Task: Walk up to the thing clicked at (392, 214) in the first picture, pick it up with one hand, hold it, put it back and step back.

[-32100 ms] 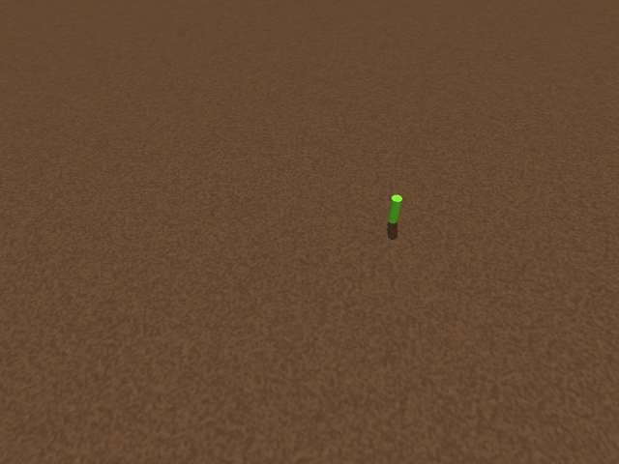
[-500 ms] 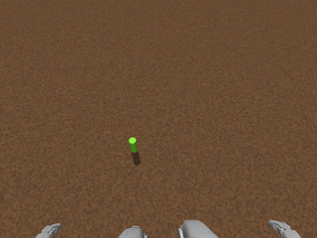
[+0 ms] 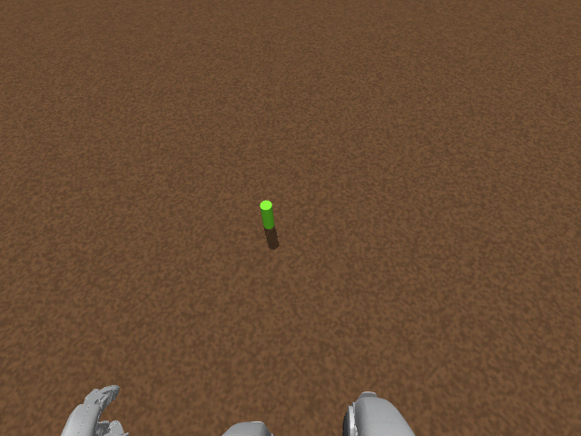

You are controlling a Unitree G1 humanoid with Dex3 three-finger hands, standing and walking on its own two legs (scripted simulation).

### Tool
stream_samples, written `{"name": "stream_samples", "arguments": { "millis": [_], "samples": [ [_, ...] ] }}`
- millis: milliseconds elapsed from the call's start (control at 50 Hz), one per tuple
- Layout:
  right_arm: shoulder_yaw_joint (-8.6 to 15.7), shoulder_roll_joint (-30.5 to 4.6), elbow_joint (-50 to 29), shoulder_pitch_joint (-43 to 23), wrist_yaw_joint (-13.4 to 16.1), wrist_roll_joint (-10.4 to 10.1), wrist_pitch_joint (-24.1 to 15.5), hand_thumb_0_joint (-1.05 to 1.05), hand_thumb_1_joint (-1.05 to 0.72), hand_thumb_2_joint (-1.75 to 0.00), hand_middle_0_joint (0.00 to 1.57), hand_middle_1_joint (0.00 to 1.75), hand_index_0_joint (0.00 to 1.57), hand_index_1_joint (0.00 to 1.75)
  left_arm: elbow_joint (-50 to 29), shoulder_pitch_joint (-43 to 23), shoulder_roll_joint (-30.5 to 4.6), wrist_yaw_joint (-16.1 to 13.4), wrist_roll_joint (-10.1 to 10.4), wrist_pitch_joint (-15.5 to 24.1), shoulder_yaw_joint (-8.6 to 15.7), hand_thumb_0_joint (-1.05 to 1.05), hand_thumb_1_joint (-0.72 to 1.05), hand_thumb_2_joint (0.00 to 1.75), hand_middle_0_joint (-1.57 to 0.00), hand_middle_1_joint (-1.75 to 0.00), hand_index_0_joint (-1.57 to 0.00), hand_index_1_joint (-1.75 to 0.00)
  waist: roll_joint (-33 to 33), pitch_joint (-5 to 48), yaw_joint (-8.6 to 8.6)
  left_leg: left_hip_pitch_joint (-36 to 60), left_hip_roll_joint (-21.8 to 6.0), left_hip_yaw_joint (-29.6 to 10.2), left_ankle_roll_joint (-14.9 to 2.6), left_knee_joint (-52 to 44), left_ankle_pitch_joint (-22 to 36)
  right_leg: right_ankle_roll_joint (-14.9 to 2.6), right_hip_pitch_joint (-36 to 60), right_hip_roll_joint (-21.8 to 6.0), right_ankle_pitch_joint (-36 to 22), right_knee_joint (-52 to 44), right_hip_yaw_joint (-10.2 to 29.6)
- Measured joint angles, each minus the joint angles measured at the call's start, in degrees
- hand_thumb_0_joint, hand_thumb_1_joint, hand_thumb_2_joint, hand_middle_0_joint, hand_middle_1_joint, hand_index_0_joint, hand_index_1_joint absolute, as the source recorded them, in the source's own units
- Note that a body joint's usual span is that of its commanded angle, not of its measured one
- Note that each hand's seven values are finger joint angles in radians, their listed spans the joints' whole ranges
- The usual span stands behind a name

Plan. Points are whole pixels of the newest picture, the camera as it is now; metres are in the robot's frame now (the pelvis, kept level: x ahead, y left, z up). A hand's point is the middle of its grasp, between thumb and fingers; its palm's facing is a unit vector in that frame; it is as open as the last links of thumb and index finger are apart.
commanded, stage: step back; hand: left
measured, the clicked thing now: (267, 215) +0.88 +0.14 -0.68
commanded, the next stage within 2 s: stand in 1.34 s
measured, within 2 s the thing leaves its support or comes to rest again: neither
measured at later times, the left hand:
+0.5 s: hand out of the picture -0.07 +0.25 -0.13, palm faces -0.03 -0.91 -0.41, open 7.4 cm
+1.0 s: hand out of the picture -0.04 +0.26 -0.13, palm faces +0.01 -0.94 -0.34, open 7.4 cm
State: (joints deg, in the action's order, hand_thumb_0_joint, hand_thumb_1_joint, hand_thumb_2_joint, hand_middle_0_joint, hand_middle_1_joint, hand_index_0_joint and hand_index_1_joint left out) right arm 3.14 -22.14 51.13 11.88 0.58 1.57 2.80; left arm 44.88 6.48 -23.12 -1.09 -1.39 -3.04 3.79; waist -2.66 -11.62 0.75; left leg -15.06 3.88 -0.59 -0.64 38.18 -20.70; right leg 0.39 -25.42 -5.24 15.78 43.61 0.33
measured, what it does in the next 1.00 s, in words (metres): walks backwards: right foot, then left foot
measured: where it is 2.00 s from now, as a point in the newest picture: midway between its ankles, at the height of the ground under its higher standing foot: outside the picture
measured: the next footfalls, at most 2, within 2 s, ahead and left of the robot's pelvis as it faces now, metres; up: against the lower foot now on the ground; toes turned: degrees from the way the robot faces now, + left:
right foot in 0.28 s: -0.09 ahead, -0.13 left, +0.00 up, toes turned -2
left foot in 0.56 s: -0.07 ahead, +0.11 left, +0.00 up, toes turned -3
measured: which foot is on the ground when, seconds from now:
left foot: down 0.00-0.30, up 0.32-0.54, down 0.56-1.00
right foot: up 0.00-0.26, down 0.28-1.00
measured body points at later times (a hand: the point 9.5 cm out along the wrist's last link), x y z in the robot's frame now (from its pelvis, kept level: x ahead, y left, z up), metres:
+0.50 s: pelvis -0.13 -0.02 +0.01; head -0.11 -0.03 +0.46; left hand -0.07 +0.30 -0.10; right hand -0.06 -0.34 -0.11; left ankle -0.11 +0.12 -0.69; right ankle -0.13 -0.13 -0.71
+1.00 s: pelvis -0.12 +0.00 +0.02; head -0.11 +0.01 +0.47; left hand -0.04 +0.31 -0.11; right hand -0.05 -0.30 -0.10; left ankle -0.11 +0.11 -0.71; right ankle -0.13 -0.13 -0.71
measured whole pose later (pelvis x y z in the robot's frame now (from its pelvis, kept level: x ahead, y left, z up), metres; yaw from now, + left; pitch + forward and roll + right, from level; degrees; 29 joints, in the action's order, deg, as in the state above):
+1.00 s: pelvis -0.12 +0.00 +0.02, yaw -1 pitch -2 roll +0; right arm 2.3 -20.0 59.5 10.4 -1.2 1.6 -1.5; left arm 59.6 9.1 -20.9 0.9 -0.9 1.1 2.1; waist -0.8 -2.4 1.2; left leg -12.8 1.6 -1.3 -1.3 31.6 -16.5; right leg 0.3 -10.8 -1.6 18.4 31.4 -0.3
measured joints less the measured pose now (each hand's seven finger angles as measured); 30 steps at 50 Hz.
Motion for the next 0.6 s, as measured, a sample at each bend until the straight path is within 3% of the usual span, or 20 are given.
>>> {"name": "stream_samples", "arguments": {
  "millis": [60, 100, 140, 180, 240, 280, 300, 320, 360, 400, 460, 520, 540, 580, 600],
  "samples": [
    [-0.74, 0.91, -0.46, -0.72, -0.92, 0.4, -0.02, 0.0, -0.9, -0.9, 0.21, 0.3, 0.21, 0.3, 1.43, -0.52, 0.11, -0.46, 0.47, -1.06, 0.07, 0.01, 0.91, 0.9, -0.2, -0.3, -0.2, -0.3, 0.71, 0.23, -0.85, -1.8, -1.57, -0.68, -0.62, 0.88, 1.31, -0.85, -2.61, 5.84, 13.47, 12.38, 4.21],
    [-1.3, 1.53, -0.76, -1.28, -0.71, 0.51, -0.19, 0.0, -0.9, -0.9, 0.21, 0.3, 0.21, 0.3, 2.29, -0.25, -0.03, -0.39, 1.02, -1.25, 0.18, 0.01, 0.91, 0.9, -0.2, -0.3, -0.2, -0.3, 0.83, 1.16, -0.97, -2.44, -2.69, -0.76, -0.53, -0.71, 3.24, -1.27, -3.53, 9.16, 14.91, 20.88, 6.15],
    [-1.5, 1.62, -1.25, -2.15, -0.51, 0.5, -0.28, 0.0, -0.9, -0.9, 0.21, 0.3, 0.21, 0.3, 2.65, 0.33, 0.06, -0.09, 1.13, -0.93, 0.25, 0.01, 0.91, 0.9, -0.2, -0.3, -0.2, -0.3, 1.2, 1.87, -0.62, -3.39, -3.79, -0.54, -0.5, -1.82, 4.93, -1.06, -2.41, 10.29, 14.65, 23.78, 6.05],
    [-1.32, 1.39, -1.91, -3.32, -0.35, 0.55, -0.48, 0.0, -0.9, -0.9, 0.21, 0.3, 0.21, 0.3, 2.94, 1.13, 0.35, 0.28, 0.88, -0.46, 0.28, 0.01, 0.91, 0.9, -0.2, -0.3, -0.2, -0.3, 1.76, 2.19, -0.19, -4.53, -4.77, -0.14, -0.42, -2.25, 6.25, -0.5, 0.79, 9.76, 14.72, 20.22, 5.17],
    [-1.07, 0.81, -3.0, -4.96, -0.38, 0.61, -0.91, 0.0, -0.9, -0.9, 0.21, 0.3, 0.21, 0.3, 4.07, 2.65, 0.51, 0.89, 0.43, 0.5, 0.09, 0.01, 0.91, 0.9, -0.2, -0.3, -0.2, -0.3, 2.3, 2.9, 0.33, -6.82, -5.97, 0.9, 0.02, -1.42, 7.34, -0.27, 7.56, 7.49, 13.69, 6.63, 3.32],
    [-1.0, 0.13, -3.37, -5.9, -0.58, 0.42, -0.73, 0.0, -0.9, -0.9, 0.21, 0.3, 0.21, 0.3, 5.53, 3.62, 0.68, 1.05, 0.07, 1.55, 0.05, 0.01, 0.91, 0.9, -0.2, -0.3, -0.2, -0.3, 3.02, 3.41, 0.79, -8.89, -7.11, 1.42, 0.66, 0.92, 7.16, -0.97, 12.63, 6.94, 8.79, -5.38, 2.29],
    [-0.76, -0.55, -3.11, -6.52, -0.59, 0.28, -0.51, 0.0, -0.9, -0.9, 0.21, 0.3, 0.21, 0.3, 6.62, 3.7, 1.55, 1.0, -0.33, 2.0, 0.13, 0.01, 0.91, 0.9, -0.2, -0.3, -0.2, -0.3, 5.02, 2.87, 0.52, -9.67, -8.2, 0.1, 0.25, 2.6, 6.33, -1.23, 13.2, 8.35, 7.11, -6.53, 1.47],
    [-0.49, -0.71, -2.62, -6.57, -0.41, 0.12, -0.23, 0.0, -0.9, -0.9, 0.21, 0.3, 0.21, 0.3, 7.32, 4.21, 2.09, 1.15, -0.66, 2.19, 0.0, 0.01, 0.91, 0.9, -0.2, -0.3, -0.2, -0.3, 5.86, 3.01, 0.34, -10.29, -7.53, -1.8, -0.02, 4.02, 2.77, -1.45, 12.86, 8.89, 6.66, -6.12, 1.03],
    [-0.31, -0.37, -1.34, -5.66, -0.27, -0.19, 0.23, 0.0, -0.9, -0.9, 0.21, 0.3, 0.21, 0.3, 8.15, 5.66, 2.32, 1.48, -1.05, 2.33, -0.31, 0.01, 0.91, 0.9, -0.2, -0.3, -0.2, -0.3, 4.68, 4.4, 1.37, -11.39, -3.92, -4.45, 0.25, 9.26, -3.73, -2.1, 11.47, 7.93, 6.37, -5.13, 2.04],
    [-0.22, -0.75, -0.19, -4.33, -0.42, -0.75, -0.08, 0.0, -0.9, -0.9, 0.21, 0.3, 0.21, 0.3, 8.85, 6.46, 2.75, 1.39, -1.06, 2.55, -0.41, 0.01, 0.91, 0.9, -0.2, -0.3, -0.2, -0.3, 4.24, 5.08, 1.61, -11.6, -1.41, -6.08, 0.36, 14.3, -4.3, -1.99, 11.28, 6.86, 5.38, -5.86, 2.25],
    [-0.12, -1.34, 1.57, -1.9, -0.64, -0.72, -0.68, 0.0, -0.9, -0.9, 0.21, 0.3, 0.21, 0.3, 9.13, 6.89, 2.88, 1.43, -1.23, 3.08, -0.28, 0.01, 0.9, 0.9, -0.2, -0.3, -0.2, -0.3, 4.07, 6.03, 1.43, -9.43, -0.82, -5.45, 0.83, 14.52, -4.99, -1.64, 10.75, 5.51, 4.44, -6.57, 1.48],
    [0.02, -1.38, 3.61, 0.24, -1.02, -0.25, -1.02, 0.0, -0.9, -0.9, 0.21, 0.3, 0.21, 0.3, 8.73, 6.62, 2.37, 1.6, -1.3, 3.61, -0.07, 0.01, 0.9, 0.9, -0.2, -0.3, -0.2, -0.3, 3.99, 6.54, 1.29, -4.64, -2.11, -3.61, 1.0, 6.67, -6.25, -1.18, 10.28, 4.5, 4.27, -6.44, 0.0],
    [0.08, -1.23, 4.26, 0.75, -1.15, -0.16, -1.24, 0.0, -0.9, -0.9, 0.21, 0.3, 0.21, 0.3, 8.59, 6.42, 2.09, 1.68, -1.17, 3.62, -0.08, 0.01, 0.9, 0.9, -0.2, -0.3, -0.2, -0.3, 3.82, 6.6, 1.21, -2.53, -2.52, -2.67, 0.89, 2.47, -5.71, -0.94, 10.07, 4.1, 4.39, -6.07, -0.48],
    [0.26, -0.19, 5.59, 0.79, -1.17, 0.07, -1.88, 0.0, -0.9, -0.9, 0.21, 0.3, 0.21, 0.3, 8.62, 5.83, 1.17, 1.71, -0.8, 3.31, -0.25, 0.01, 0.9, 0.9, -0.2, -0.3, -0.2, -0.3, 2.03, 5.77, 1.26, 0.59, -1.55, -1.36, 0.67, -4.33, 3.05, -0.27, 9.78, 2.48, 4.91, -4.58, -0.21],
    [0.21, 0.42, 5.96, 0.67, -1.2, 0.25, -2.2, 0.0, -0.9, -0.9, 0.21, 0.3, 0.21, 0.3, 8.93, 5.74, 0.85, 1.69, -0.49, 3.07, -0.38, 0.01, 0.9, 0.9, -0.2, -0.3, -0.2, -0.3, 1.16, 5.62, 1.4, 1.02, -1.03, -0.8, 0.6, -5.1, 4.77, -0.3, 9.7, 2.01, 5.02, -4.24, 0.44]
  ]
}}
